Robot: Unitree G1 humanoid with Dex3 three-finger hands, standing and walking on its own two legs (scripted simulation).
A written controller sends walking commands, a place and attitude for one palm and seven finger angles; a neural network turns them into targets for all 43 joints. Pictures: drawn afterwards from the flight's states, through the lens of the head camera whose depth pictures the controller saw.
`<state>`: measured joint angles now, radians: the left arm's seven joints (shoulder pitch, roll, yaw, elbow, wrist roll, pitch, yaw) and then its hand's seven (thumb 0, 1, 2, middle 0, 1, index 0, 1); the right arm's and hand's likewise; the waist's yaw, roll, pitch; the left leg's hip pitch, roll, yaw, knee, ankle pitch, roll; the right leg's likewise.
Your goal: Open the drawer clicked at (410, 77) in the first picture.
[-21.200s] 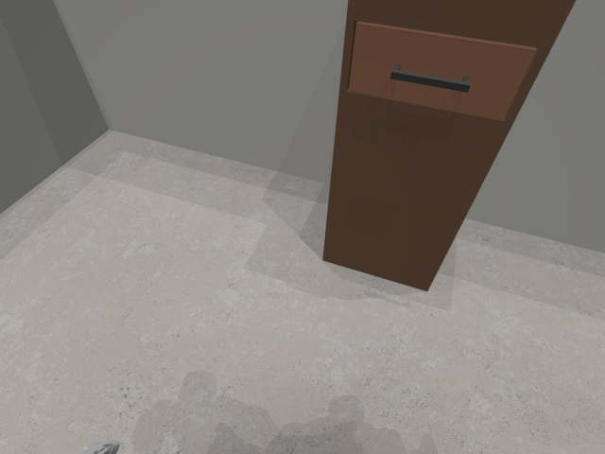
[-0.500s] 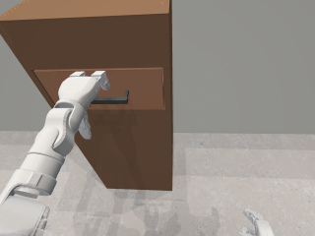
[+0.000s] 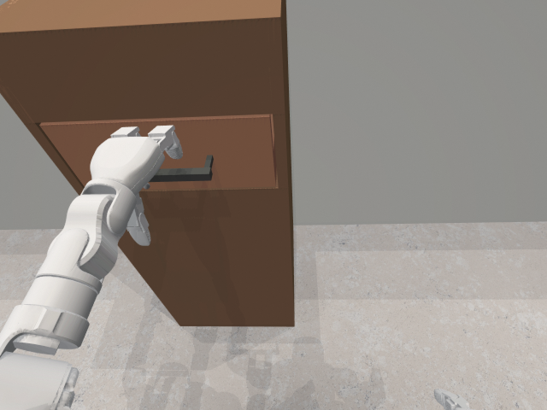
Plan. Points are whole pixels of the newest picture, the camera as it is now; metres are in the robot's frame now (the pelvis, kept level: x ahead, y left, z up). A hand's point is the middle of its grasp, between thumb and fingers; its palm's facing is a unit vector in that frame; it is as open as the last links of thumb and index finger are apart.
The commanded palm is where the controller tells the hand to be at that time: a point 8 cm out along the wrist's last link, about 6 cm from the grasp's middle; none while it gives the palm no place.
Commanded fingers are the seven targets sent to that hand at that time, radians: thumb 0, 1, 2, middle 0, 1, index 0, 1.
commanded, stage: re-aim the fingers above the handle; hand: left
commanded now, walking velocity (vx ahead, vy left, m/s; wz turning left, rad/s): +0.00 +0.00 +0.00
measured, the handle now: (163, 168) +0.48 +0.24 +0.08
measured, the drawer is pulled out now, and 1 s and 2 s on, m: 0.00 0.00 0.00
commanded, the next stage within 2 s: lower the fingers behind the handle in 0.06 s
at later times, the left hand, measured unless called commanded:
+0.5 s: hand (148, 194) +0.39 +0.23 +0.11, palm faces +0.01 -0.04 -1.00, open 13.8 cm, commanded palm +0.37 +0.24 +0.17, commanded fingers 0.00 -0.50 0.30 -0.30 -1.20 -0.30 -1.20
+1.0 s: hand (156, 198) +0.40 +0.22 +0.09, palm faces +0.02 -0.04 -1.00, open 13.8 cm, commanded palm +0.38 +0.24 +0.14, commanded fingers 0.00 -0.50 0.30 -0.30 -1.20 -0.30 -1.20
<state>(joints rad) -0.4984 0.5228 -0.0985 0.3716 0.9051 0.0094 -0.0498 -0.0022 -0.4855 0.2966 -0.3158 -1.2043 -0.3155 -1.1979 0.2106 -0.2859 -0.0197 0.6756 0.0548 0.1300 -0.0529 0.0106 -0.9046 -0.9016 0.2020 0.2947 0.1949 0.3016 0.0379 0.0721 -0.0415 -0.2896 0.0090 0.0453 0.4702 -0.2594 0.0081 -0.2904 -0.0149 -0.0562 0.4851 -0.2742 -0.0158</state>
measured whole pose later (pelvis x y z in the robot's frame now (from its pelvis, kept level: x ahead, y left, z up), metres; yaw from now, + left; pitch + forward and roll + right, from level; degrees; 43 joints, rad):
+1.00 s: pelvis +0.00 -0.01 -0.01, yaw -1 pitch +7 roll +0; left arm -0.50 0.48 -0.08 0.51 0.97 -0.01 0.08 0.00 -0.48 0.30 -0.31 -1.24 -0.31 -1.20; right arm 0.22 -0.27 -0.02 0.67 0.05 0.13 -0.05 0.01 -0.90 -0.90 0.20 0.29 0.20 0.30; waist 0.02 0.06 -0.07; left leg -0.37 0.02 0.05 0.53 -0.29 0.00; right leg -0.37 -0.01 -0.05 0.55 -0.30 -0.02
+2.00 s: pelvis -0.02 -0.01 -0.01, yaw -1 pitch +8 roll +0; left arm -0.65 0.49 -0.10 0.71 1.00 -0.02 0.10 0.00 -0.49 0.30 -0.32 -1.30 -0.32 -1.28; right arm 0.28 -0.27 -0.02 0.64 0.05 0.14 -0.06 0.01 -0.90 -0.90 0.20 0.29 0.20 0.30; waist 0.00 0.05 -0.09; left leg -0.46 0.02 0.05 0.61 -0.29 0.00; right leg -0.46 -0.01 -0.05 0.63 -0.30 -0.03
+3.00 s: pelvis +0.02 +0.00 +0.00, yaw +1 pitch +5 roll +0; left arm -0.52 0.51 -0.12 0.35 0.91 0.11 -0.07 0.00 -0.49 0.30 -0.32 -1.20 -0.31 -1.20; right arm 0.14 -0.27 0.01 0.65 0.05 0.15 -0.05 0.01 -0.90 -0.90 0.20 0.29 0.20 0.30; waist 0.05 0.08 -0.05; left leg -0.29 0.01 0.03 0.48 -0.28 0.00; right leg -0.28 -0.01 -0.07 0.49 -0.30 -0.02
